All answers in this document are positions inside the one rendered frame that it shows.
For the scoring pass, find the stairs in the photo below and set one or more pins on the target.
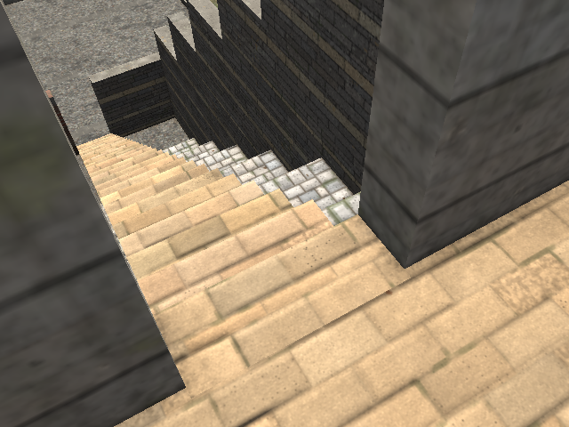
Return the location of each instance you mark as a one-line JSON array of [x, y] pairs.
[[183, 228]]

